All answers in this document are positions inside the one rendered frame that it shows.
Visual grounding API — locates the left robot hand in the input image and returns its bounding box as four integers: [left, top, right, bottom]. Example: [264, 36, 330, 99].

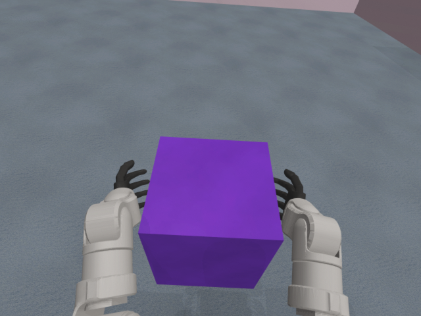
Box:
[114, 160, 150, 209]

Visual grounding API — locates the robot left forearm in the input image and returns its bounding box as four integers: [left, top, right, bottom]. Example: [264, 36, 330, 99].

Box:
[72, 188, 141, 316]

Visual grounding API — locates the right robot hand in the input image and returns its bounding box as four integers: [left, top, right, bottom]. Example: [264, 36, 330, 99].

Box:
[274, 169, 306, 220]

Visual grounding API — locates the robot right forearm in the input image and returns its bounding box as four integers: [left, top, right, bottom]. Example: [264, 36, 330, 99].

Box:
[282, 198, 349, 316]

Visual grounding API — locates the carton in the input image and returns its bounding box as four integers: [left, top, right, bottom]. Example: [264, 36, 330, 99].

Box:
[138, 136, 284, 289]

